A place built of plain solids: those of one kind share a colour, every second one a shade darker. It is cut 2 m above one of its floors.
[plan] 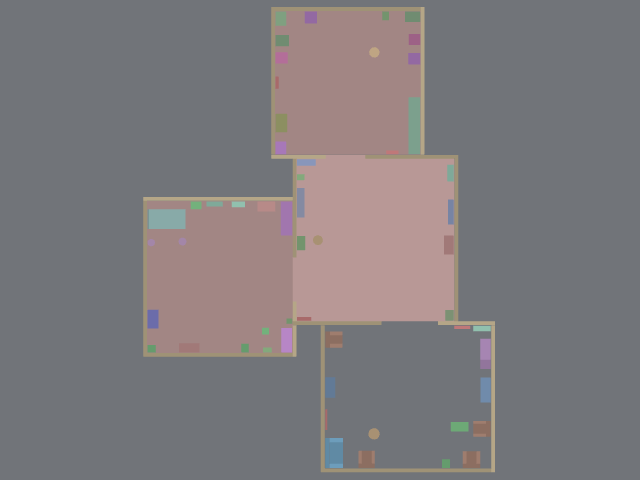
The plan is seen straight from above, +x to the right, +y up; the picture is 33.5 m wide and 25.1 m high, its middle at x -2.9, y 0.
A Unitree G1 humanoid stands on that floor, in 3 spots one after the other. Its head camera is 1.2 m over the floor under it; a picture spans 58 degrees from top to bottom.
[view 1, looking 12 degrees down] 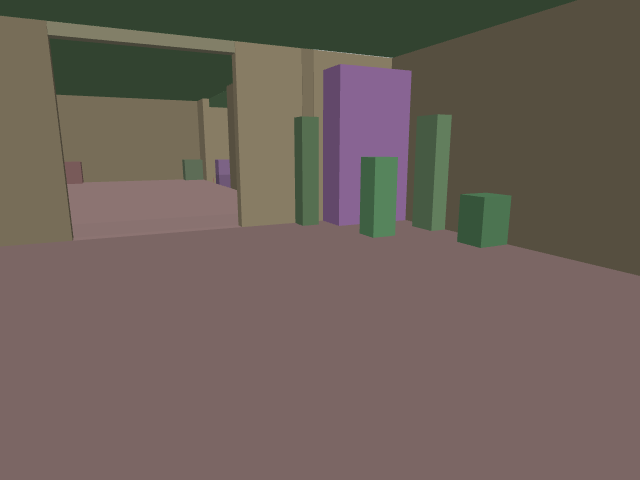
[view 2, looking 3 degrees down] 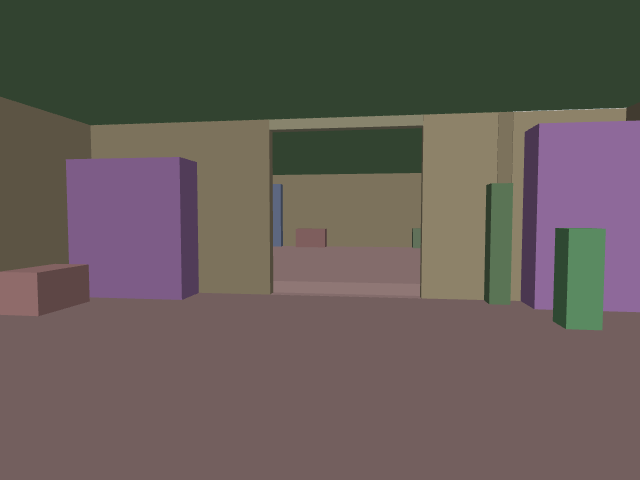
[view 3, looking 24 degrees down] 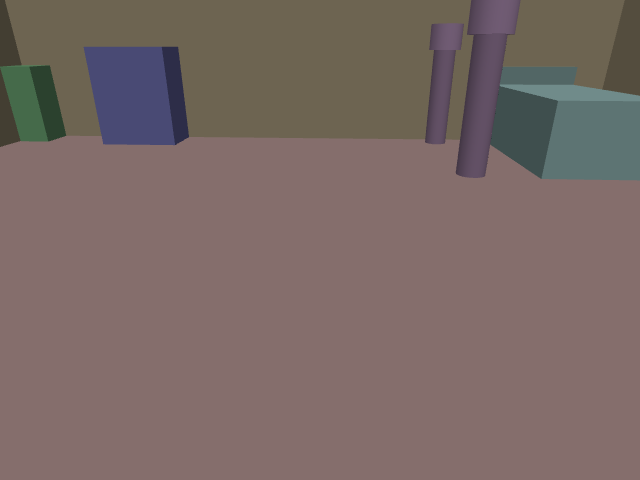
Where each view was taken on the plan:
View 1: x -10.80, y -1.40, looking -26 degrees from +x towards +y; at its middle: floor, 5.77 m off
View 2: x -10.83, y -2.61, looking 8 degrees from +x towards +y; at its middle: trunk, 14.58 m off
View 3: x -5.65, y -1.40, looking -177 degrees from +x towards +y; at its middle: floor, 2.95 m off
